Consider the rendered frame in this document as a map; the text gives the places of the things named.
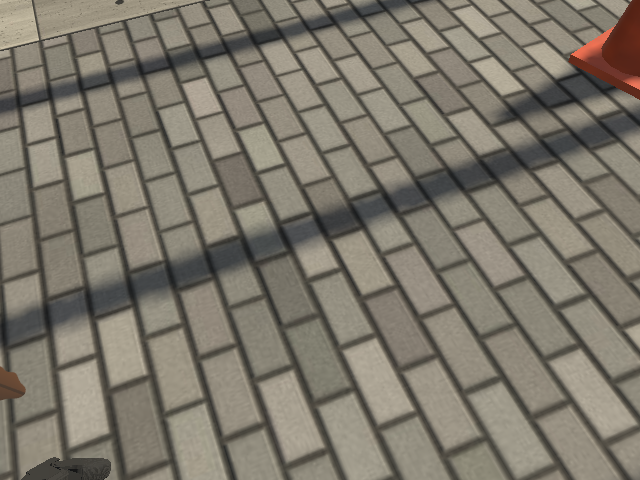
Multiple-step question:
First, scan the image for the left robot hand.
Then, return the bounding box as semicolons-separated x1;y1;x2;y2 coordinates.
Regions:
21;457;111;480

